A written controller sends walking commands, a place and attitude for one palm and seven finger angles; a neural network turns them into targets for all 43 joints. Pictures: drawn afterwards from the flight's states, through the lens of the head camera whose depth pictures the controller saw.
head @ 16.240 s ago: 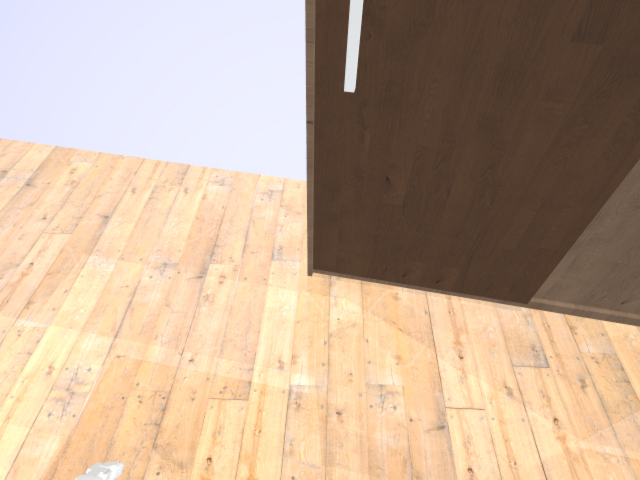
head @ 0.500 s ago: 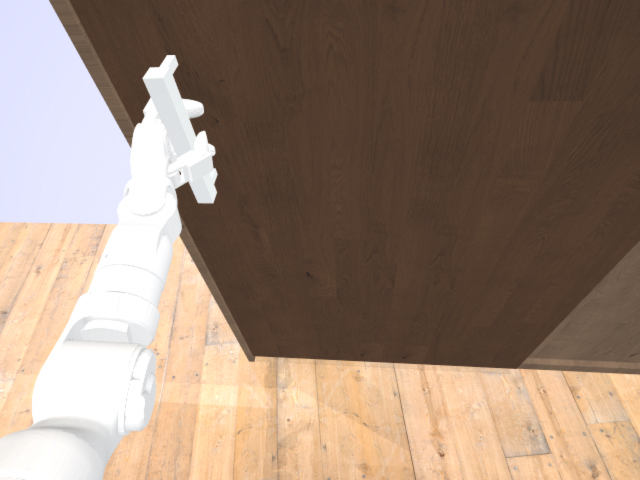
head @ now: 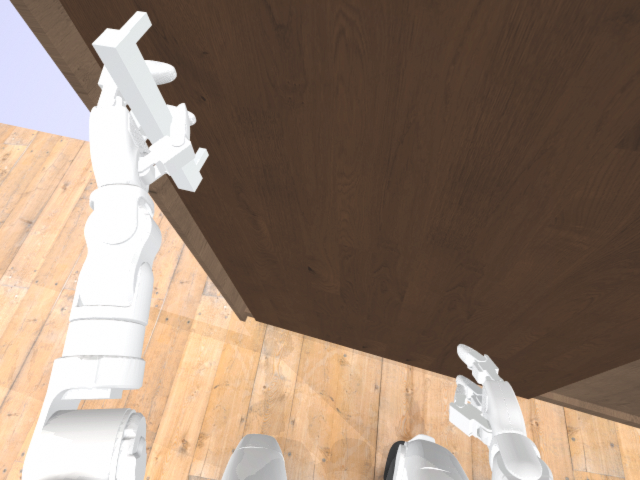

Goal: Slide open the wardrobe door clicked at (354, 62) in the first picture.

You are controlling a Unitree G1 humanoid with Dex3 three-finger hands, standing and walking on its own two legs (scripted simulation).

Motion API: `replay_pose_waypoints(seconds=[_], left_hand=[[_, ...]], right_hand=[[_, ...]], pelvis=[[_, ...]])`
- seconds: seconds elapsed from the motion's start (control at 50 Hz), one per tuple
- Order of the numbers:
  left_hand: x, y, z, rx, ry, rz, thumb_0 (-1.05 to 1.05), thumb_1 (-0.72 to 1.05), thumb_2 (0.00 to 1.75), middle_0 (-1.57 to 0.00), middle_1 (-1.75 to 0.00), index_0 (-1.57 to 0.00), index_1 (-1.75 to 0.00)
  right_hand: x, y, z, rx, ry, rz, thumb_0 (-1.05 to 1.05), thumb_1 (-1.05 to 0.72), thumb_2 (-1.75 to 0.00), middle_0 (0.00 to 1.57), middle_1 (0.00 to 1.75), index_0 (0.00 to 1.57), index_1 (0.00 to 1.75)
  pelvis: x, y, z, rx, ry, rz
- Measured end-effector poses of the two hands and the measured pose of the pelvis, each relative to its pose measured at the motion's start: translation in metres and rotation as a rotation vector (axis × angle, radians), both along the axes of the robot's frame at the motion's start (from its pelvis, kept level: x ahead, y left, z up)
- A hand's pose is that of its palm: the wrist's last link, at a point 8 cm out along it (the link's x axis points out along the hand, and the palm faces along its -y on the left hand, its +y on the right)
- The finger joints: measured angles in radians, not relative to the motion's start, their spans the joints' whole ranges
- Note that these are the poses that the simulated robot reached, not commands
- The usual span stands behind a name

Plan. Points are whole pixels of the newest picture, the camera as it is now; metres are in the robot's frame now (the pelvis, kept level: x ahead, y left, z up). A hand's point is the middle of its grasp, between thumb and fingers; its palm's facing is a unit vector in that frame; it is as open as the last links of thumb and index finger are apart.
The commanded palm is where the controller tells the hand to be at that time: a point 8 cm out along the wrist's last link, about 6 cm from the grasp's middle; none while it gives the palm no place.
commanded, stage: step sideways, sliding the door along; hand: left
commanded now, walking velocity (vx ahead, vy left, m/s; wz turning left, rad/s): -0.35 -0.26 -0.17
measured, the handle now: (167, 113) +0.44 +0.25 +0.17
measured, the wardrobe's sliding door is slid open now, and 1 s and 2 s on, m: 0.04 0.33 0.59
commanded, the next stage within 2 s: none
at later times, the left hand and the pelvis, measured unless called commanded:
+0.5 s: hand (284, 157) +0.39 +0.10 +0.17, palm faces +0.46 -0.88 -0.12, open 6.7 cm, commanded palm +0.34 +0.07 +0.17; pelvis +0.06 -0.13 +0.01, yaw +0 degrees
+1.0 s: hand (457, 199) +0.36 -0.06 +0.17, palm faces +0.23 -0.97 -0.06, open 6.2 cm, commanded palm +0.32 -0.08 +0.16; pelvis +0.03 -0.22 +0.03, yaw -6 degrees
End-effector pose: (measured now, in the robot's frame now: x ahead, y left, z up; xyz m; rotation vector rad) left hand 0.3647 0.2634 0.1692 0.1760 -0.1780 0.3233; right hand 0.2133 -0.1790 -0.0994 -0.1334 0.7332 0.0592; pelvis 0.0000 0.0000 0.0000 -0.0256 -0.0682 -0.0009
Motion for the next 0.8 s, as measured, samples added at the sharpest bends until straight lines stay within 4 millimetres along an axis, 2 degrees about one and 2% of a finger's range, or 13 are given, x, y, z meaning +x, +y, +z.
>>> replay_pose_waypoints(seconds=[0.08,0.16,0.26,0.34,0.46,0.56,0.64,0.7,0.8], left_hand=[[-0.002,-0.015,0.0,-0.002,-0.001,0.036,-0.02,0.65,0.84,-0.45,-1.4,-0.2,-1.42],[-0.004,-0.031,-0.002,-0.031,-0.057,0.009,-0.01,0.67,0.83,-0.46,-1.43,-0.2,-1.41],[-0.007,-0.054,-0.003,-0.034,-0.071,0.01,0.0,0.67,0.81,-0.46,-1.43,-0.24,-1.4],[-0.01,-0.074,-0.002,-0.039,-0.061,0.03,0.0,0.67,0.82,-0.46,-1.42,-0.27,-1.4],[-0.014,-0.108,-0.003,-0.003,-0.073,0.114,-0.02,0.64,0.82,-0.49,-1.43,-0.22,-1.4],[-0.02,-0.139,-0.001,-0.008,-0.037,0.13,-0.02,0.66,0.79,-0.48,-1.42,-0.19,-1.4],[-0.022,-0.164,-0.002,-0.056,-0.062,0.072,0.01,0.69,0.78,-0.47,-1.41,-0.2,-1.4],[-0.026,-0.18,-0.005,-0.071,-0.114,-0.008,0.02,0.7,0.77,-0.46,-1.41,-0.2,-1.38],[-0.03,-0.21,-0.004,-0.077,-0.104,-0.081,0.02,0.72,0.77,-0.46,-1.41,-0.17,-1.34]], right_hand=[[0.019,-0.031,0.003,-0.05,-0.009,-0.03,0.0,-0.9,-0.9,0.2,0.3,0.21,0.3],[0.019,-0.056,0.008,-0.122,0.026,-0.03,0.0,-0.91,-0.9,0.2,0.3,0.2,0.3],[0.011,-0.072,0.019,-0.116,0.095,0.033,0.01,-0.91,-0.9,0.2,0.3,0.2,0.3],[0.015,-0.083,0.021,-0.071,0.091,0.062,0.01,-0.91,-0.9,0.2,0.3,0.2,0.3],[0.046,-0.107,0.006,0.028,0.017,0.087,0.01,-0.9,-0.9,0.2,0.3,0.21,0.3],[0.066,-0.142,0.015,0.002,-0.016,0.029,0.01,-0.9,-0.9,0.2,0.3,0.21,0.3],[0.058,-0.165,0.026,-0.058,0.012,0.0,0.01,-0.91,-0.9,0.2,0.3,0.21,0.3],[0.048,-0.18,0.031,-0.113,0.004,-0.024,0.01,-0.91,-0.9,0.2,0.3,0.21,0.3],[0.027,-0.19,0.044,-0.122,0.01,0.008,0.01,-0.91,-0.9,0.2,0.3,0.21,0.3]], pelvis=[[0.005,-0.01,0.009,0.028,0.05,0.027],[0.011,-0.018,0.01,0.004,0.061,0.031],[0.025,-0.044,0.023,-0.019,0.041,0.007],[0.039,-0.07,0.026,-0.027,0.03,-0.01],[0.056,-0.122,0.01,-0.008,0.014,0.004],[0.052,-0.137,0.022,0.049,0.076,-0.004],[0.048,-0.141,0.03,0.057,0.096,-0.006],[0.048,-0.142,0.019,0.016,0.088,-0.009],[0.042,-0.158,0.026,-0.007,0.038,-0.04]])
